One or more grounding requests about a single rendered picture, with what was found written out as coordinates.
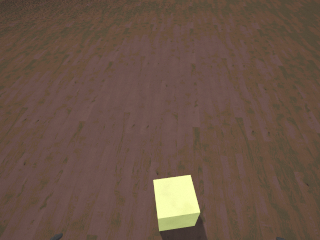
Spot carton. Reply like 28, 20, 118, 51
153, 175, 200, 231

